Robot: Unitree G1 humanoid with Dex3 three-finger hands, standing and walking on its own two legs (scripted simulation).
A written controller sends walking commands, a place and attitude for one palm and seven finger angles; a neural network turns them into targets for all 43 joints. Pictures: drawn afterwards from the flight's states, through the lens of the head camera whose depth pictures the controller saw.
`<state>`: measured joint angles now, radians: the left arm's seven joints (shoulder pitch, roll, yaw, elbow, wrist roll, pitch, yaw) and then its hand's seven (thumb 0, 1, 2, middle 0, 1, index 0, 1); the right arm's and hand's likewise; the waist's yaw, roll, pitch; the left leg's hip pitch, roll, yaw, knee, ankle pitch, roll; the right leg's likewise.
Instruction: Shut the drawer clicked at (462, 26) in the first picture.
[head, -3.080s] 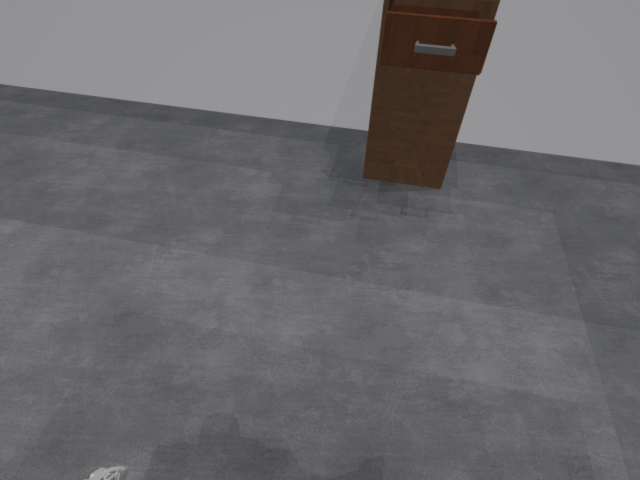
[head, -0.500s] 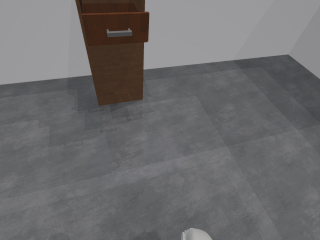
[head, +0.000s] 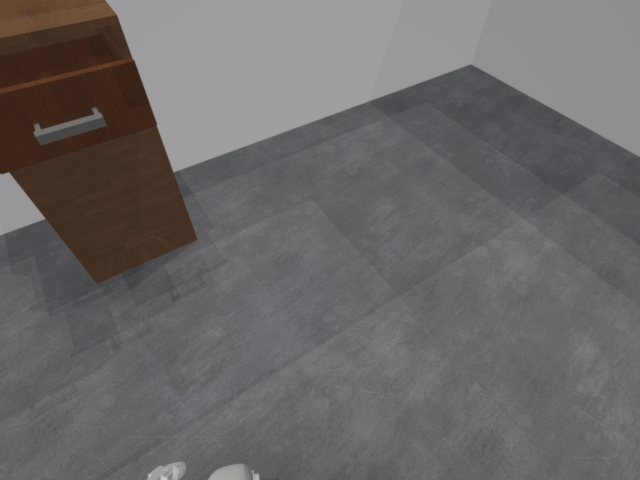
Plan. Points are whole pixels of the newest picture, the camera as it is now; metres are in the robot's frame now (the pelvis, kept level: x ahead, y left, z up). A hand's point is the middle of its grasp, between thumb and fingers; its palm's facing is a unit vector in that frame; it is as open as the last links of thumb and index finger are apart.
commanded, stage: walk to a spot facing it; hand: left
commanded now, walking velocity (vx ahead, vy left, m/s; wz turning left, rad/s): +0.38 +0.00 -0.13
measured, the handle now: (69, 124) +0.79 +0.53 -0.02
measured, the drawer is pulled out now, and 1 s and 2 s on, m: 0.20 0.20 0.20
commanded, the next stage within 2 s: turn to face it in 0.56 s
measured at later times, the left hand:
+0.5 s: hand (166, 428) +0.22 +0.23 -0.17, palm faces -0.06 -0.99 -0.13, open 7.4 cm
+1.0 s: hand (270, 277) +0.49 +0.09 -0.15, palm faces -0.21 -0.96 -0.17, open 7.4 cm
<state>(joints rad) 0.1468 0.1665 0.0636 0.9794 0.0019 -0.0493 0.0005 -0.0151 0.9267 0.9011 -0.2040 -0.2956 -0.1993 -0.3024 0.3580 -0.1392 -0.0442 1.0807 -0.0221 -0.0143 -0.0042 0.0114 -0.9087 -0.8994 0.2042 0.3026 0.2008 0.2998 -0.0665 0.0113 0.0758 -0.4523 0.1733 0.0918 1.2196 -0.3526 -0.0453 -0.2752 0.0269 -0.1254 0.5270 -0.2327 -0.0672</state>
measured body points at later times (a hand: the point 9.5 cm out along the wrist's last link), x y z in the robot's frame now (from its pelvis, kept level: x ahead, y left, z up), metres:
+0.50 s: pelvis +0.19 +0.06 +0.01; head +0.20 +0.08 +0.46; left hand +0.23 +0.29 -0.15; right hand +0.19 -0.18 -0.13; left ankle +0.19 +0.14 -0.73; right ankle +0.20 -0.09 -0.63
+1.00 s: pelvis +0.32 -0.03 +0.00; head +0.34 -0.04 +0.45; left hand +0.50 +0.15 -0.14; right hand +0.28 -0.25 -0.16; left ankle +0.33 +0.10 -0.67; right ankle +0.36 -0.13 -0.73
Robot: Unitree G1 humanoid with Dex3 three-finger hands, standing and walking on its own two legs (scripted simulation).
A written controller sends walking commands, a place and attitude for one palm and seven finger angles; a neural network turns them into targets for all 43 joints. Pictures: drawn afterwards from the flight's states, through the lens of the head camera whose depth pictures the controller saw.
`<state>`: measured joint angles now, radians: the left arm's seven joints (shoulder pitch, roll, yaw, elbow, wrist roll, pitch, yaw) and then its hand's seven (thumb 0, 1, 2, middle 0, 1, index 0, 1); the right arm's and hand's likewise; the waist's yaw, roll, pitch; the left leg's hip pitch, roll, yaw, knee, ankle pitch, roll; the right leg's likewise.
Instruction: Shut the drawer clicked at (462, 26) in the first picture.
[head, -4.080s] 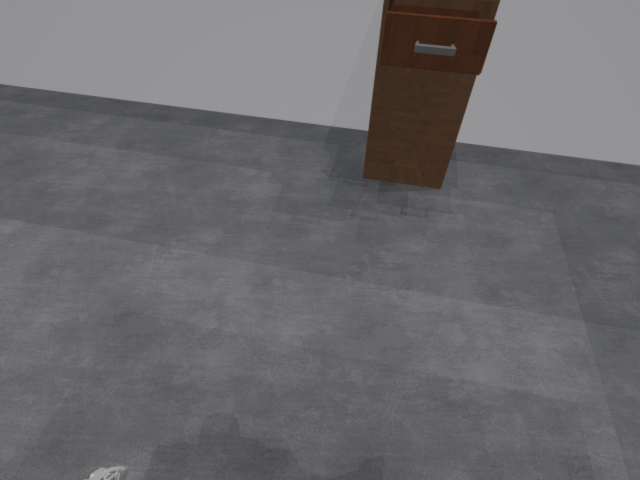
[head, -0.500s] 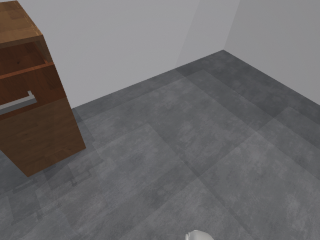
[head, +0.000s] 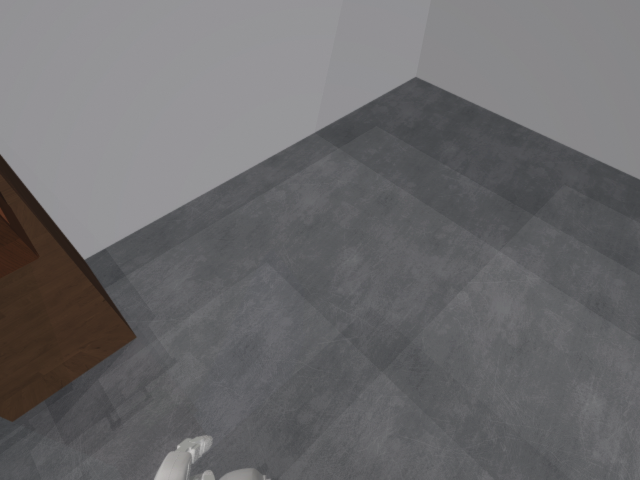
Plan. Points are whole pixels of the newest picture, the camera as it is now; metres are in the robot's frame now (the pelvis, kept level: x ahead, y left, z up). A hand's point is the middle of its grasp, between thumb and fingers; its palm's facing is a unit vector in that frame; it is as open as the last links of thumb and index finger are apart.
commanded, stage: turn to face it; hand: left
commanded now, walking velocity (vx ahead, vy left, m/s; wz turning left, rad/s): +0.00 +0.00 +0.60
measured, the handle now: out of the picture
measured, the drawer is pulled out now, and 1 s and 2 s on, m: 0.20 0.20 0.20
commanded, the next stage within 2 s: take the last steps up to it in 1.08 s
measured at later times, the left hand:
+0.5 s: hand out of the picture +0.04 +0.25 -0.15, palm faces +0.31 -0.90 -0.31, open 7.4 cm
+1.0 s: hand out of the picture -0.08 +0.16 -0.17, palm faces +0.59 -0.77 -0.25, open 7.3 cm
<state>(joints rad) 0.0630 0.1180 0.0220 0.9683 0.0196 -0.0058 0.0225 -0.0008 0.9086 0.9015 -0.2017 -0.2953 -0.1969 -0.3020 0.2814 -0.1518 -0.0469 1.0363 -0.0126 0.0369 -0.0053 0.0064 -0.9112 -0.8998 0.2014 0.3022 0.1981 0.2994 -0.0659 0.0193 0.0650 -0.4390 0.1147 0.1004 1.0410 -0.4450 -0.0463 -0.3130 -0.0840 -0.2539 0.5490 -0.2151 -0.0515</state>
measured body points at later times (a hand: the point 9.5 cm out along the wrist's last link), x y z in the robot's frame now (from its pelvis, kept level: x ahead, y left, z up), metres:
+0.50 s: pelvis +0.03 +0.00 +0.01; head +0.07 +0.01 +0.45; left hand +0.02 +0.30 -0.13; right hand +0.16 -0.23 -0.14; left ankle +0.03 +0.12 -0.73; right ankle +0.05 -0.14 -0.69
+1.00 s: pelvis +0.01 -0.03 +0.00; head +0.03 +0.00 +0.45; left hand -0.11 +0.20 -0.15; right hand +0.25 -0.18 -0.13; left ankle -0.07 +0.06 -0.73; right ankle +0.07 -0.14 -0.73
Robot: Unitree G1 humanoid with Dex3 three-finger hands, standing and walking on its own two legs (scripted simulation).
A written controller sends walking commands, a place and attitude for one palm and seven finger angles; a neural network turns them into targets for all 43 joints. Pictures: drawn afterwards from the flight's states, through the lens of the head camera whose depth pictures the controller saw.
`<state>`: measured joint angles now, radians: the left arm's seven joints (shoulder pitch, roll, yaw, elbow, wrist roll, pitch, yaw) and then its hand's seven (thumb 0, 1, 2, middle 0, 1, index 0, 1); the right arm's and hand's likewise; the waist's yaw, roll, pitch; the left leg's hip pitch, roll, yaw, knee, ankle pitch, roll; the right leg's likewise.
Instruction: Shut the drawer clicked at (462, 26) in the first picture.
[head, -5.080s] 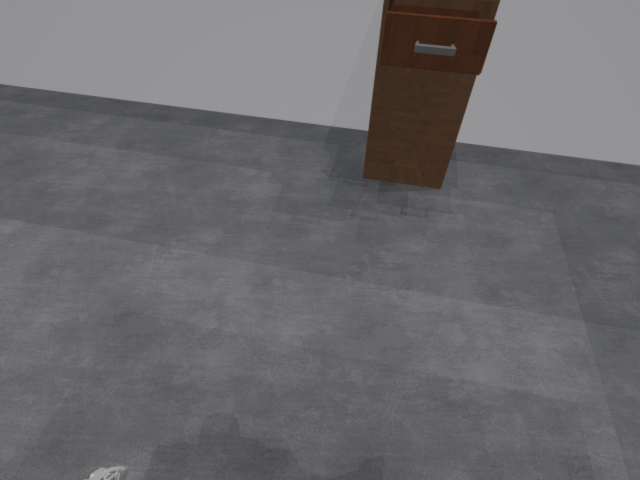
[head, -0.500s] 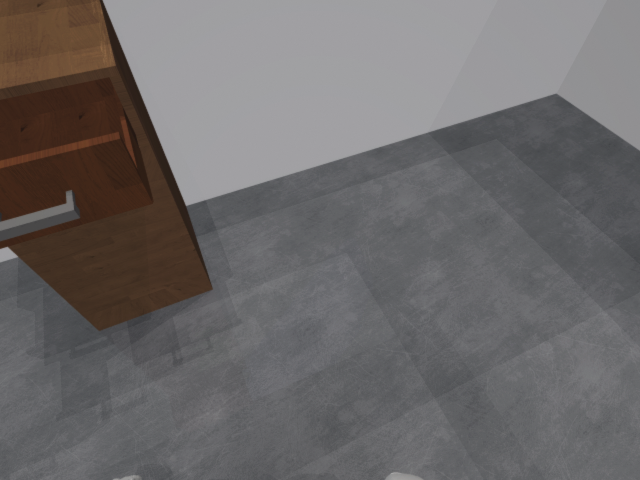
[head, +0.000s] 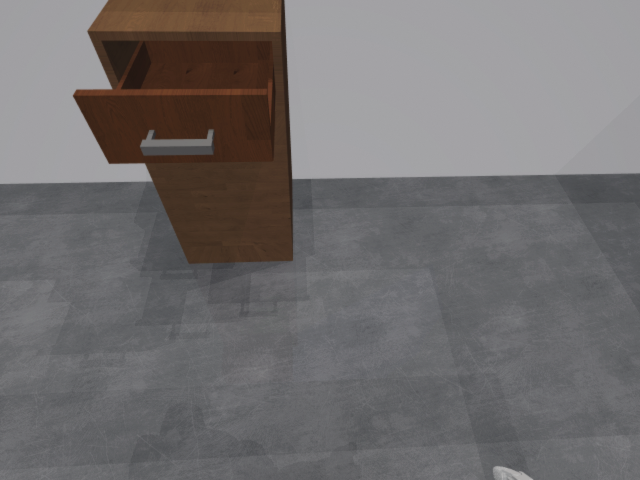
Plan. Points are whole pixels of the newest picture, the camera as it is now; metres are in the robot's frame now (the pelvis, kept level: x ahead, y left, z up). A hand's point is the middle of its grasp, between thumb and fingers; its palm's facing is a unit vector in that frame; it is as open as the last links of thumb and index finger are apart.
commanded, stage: turn to face it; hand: left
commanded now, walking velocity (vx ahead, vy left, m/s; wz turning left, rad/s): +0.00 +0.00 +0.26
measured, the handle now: (179, 140) +0.67 +0.33 -0.01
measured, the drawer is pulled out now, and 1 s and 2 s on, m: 0.20 0.20 0.20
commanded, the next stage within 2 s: take the last steps up to it in 0.08 s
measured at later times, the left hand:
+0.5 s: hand out of the picture +0.01 +0.18 -0.15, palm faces +0.19 -0.96 -0.23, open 7.4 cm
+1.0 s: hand out of the picture +0.08 +0.27 -0.17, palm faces +0.21 -0.96 -0.17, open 7.4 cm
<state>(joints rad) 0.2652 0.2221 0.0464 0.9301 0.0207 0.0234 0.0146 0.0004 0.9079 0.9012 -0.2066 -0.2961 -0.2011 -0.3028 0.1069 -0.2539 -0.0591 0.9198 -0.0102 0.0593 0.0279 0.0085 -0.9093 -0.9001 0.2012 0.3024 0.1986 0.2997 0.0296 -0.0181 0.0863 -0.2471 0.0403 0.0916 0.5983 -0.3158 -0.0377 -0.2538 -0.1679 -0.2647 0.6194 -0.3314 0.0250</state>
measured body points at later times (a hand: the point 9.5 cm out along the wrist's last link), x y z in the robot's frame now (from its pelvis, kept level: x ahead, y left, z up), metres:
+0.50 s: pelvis +0.01 -0.01 +0.01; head +0.00 -0.04 +0.46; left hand +0.00 +0.23 -0.13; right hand +0.06 -0.25 -0.16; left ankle -0.01 +0.12 -0.66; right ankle +0.00 -0.11 -0.73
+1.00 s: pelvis +0.13 +0.10 +0.01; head +0.14 +0.11 +0.46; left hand +0.07 +0.33 -0.15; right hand +0.21 -0.13 -0.13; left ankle +0.13 +0.18 -0.73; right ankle +0.12 -0.03 -0.65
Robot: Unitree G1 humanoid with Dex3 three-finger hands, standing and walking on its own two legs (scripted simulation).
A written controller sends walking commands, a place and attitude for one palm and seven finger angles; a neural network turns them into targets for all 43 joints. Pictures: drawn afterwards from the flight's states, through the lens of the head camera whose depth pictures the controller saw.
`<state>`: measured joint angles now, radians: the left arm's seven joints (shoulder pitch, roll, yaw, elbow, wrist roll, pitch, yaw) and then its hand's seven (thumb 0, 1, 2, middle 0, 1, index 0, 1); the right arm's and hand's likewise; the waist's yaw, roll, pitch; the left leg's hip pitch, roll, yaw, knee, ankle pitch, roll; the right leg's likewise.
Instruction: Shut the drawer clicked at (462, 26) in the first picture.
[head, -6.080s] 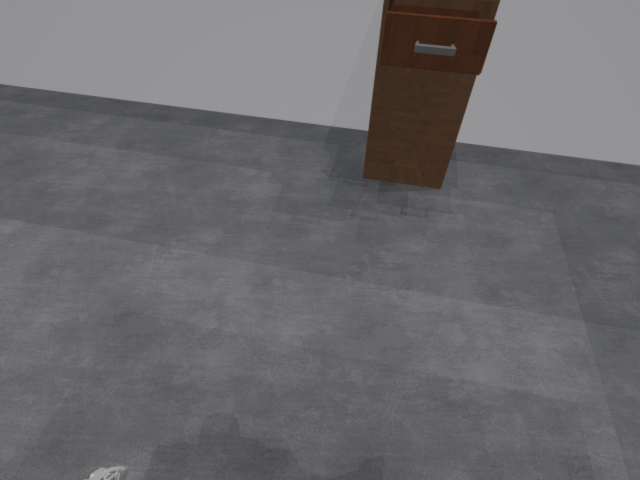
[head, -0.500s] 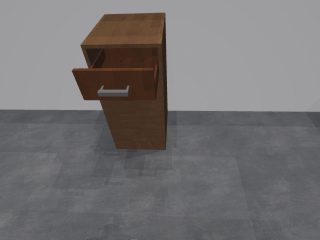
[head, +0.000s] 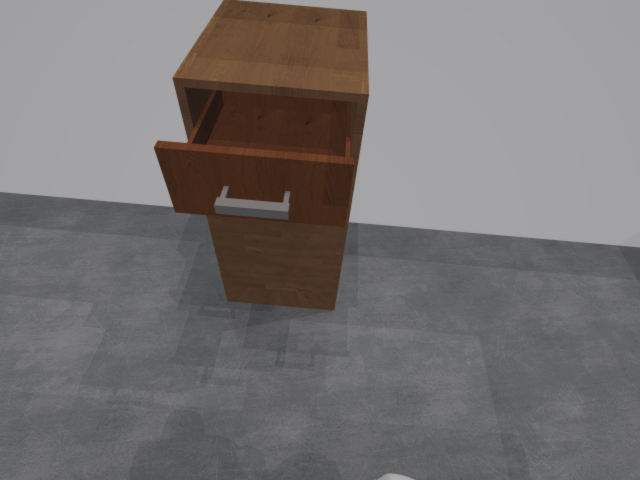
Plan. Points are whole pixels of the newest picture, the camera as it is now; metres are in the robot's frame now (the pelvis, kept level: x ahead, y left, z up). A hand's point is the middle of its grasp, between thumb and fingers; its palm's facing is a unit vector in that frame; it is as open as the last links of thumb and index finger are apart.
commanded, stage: take the last steps up to it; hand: left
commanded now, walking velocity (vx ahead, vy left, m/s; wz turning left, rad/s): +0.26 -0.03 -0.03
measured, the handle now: (254, 201) +0.57 +0.16 -0.02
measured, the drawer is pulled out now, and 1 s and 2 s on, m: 0.20 0.20 0.20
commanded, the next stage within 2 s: come to a stop and stand still in 0.24 s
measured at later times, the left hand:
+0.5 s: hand (238, 410) +0.24 +0.14 -0.16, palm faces +0.03 -0.97 -0.22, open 7.2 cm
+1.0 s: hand (214, 464) +0.17 +0.16 -0.17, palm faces +0.03 -0.97 -0.25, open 7.4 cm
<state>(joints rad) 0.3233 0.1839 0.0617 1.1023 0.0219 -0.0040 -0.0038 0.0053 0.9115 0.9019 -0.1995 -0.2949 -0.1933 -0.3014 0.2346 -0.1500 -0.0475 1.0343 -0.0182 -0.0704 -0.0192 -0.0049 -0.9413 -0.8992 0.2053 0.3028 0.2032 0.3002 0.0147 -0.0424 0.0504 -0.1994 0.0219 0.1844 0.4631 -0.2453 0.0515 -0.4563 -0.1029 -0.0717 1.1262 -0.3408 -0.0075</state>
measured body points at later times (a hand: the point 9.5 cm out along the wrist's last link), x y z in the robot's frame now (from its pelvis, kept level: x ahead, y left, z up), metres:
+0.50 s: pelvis +0.16 -0.04 +0.00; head +0.18 -0.05 +0.44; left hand +0.24 +0.19 -0.15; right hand +0.13 -0.26 -0.17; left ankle +0.13 +0.09 -0.69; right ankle +0.20 -0.13 -0.74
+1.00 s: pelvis +0.14 -0.04 +0.00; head +0.16 -0.04 +0.44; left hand +0.17 +0.21 -0.15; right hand +0.23 -0.26 -0.15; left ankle +0.21 +0.09 -0.74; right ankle +0.09 -0.16 -0.73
